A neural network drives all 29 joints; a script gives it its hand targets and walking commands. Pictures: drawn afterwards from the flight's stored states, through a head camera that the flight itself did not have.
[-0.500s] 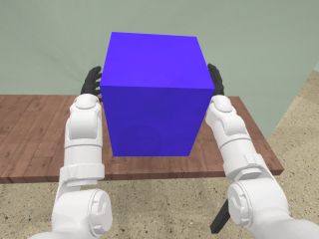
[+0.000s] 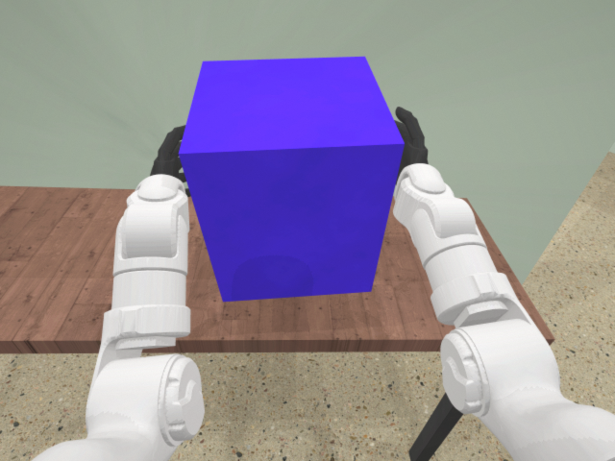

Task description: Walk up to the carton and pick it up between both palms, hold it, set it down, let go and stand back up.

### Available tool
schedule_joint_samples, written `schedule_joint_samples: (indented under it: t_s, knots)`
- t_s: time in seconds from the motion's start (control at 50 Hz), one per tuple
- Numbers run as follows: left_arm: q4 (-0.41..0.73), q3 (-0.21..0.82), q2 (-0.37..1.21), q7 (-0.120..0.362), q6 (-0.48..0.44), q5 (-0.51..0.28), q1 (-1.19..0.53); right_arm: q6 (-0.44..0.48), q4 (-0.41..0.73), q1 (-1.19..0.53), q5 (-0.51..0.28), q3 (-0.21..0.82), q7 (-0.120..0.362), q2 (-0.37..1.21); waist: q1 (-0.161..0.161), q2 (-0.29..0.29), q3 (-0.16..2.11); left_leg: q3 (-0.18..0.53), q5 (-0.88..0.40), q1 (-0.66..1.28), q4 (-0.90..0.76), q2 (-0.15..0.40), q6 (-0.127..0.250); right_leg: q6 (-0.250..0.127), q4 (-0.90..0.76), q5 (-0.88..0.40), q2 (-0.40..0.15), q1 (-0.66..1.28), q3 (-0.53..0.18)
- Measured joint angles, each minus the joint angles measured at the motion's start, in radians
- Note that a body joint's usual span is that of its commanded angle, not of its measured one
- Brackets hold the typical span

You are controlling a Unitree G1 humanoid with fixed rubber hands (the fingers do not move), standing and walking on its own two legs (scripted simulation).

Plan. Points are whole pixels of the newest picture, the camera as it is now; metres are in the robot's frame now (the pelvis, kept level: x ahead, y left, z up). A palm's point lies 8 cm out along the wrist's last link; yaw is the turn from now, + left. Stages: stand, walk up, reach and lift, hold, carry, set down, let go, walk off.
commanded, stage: reach and lift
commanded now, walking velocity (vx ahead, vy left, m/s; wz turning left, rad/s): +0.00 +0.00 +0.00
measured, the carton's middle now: (291, 183) +0.41 +0.00 +0.19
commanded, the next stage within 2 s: hold in 0.54 s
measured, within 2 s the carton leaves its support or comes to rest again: neither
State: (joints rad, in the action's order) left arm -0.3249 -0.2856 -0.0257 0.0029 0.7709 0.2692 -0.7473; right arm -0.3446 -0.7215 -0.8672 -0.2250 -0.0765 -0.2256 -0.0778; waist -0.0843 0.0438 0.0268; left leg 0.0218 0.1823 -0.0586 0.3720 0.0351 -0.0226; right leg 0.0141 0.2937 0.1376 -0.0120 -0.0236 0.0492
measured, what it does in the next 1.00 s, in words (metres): stands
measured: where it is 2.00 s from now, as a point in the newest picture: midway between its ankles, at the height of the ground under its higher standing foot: outside the picture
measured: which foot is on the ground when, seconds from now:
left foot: down 0.00-1.00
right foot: down 0.00-1.00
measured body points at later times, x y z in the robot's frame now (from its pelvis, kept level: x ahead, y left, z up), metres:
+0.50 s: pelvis +0.02 +0.00 +0.00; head -0.06 +0.01 +0.44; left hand +0.39 +0.13 +0.23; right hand +0.39 -0.17 +0.24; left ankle +0.02 +0.13 -0.75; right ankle +0.02 -0.13 -0.75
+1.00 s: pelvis +0.00 -0.01 +0.00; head -0.08 +0.02 +0.44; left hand +0.39 +0.16 +0.25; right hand +0.39 -0.15 +0.28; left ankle +0.02 +0.13 -0.75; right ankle +0.02 -0.13 -0.75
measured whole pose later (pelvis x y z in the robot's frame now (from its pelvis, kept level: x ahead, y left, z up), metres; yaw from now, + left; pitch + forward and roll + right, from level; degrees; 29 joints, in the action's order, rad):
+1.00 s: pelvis +0.00 -0.01 +0.00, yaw +0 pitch -5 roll -1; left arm -0.39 -0.32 -0.06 -0.01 0.90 0.23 -0.88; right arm -0.54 -0.78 -1.03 -0.31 -0.07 -0.27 -0.13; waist -0.07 0.03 0.11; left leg 0.04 0.18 -0.12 0.39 0.03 -0.03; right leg 0.00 0.33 0.15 0.00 -0.09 0.04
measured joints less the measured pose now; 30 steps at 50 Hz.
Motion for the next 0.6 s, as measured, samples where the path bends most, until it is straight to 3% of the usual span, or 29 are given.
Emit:
schedule_joint_samples:
  t_s: [0.22,0.34,0.6]
  knots:
    - [-0.023,0.016,0.002,-0.024,0.034,-0.005,-0.029,-0.029,-0.043,-0.037,-0.041,0.007,0.009,-0.032,-0.007,-0.006,0.023,-0.002,0.013,-0.003,0.004,0.004,-0.003,-0.002,0.001,0.01,0.006,-0.004,-0.007]
    - [0.042,0.032,0.008,-0.047,0.056,-0.037,0.016,-0.059,0.015,-0.005,-0.102,0.065,-0.008,-0.058,-0.018,-0.028,0.045,0.0,0.027,-0.005,0.012,0.012,-0.007,-0.004,-0.004,0.016,0.014,0.0,-0.008]
    - [0.096,-0.034,0.015,-0.013,0.109,-0.047,0.019,-0.17,0.105,-0.013,-0.135,0.1,-0.074,-0.058,-0.018,-0.055,0.048,0.014,0.031,-0.001,0.024,0.008,-0.006,-0.005,0.013,0.026,0.014,0.004,-0.004]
